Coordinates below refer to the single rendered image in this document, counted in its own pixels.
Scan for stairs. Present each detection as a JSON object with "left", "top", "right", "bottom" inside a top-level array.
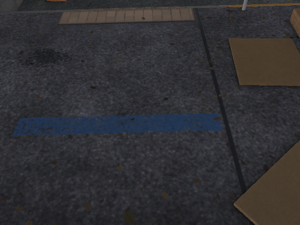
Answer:
[{"left": 70, "top": 6, "right": 189, "bottom": 12}]

